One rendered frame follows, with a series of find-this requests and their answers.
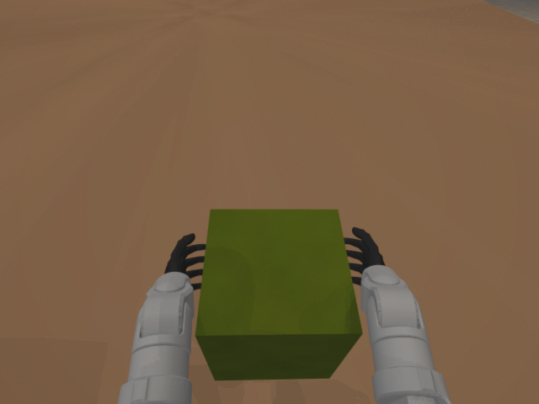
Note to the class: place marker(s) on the carton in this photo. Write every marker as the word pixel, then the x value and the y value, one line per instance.
pixel 277 301

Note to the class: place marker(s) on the right robot forearm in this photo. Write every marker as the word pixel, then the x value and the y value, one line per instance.
pixel 405 370

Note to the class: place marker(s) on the left robot forearm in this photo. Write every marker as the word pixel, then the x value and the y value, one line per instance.
pixel 159 368

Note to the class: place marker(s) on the right robot hand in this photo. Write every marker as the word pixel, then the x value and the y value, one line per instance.
pixel 369 256

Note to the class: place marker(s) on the left robot hand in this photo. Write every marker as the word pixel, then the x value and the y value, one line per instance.
pixel 178 261

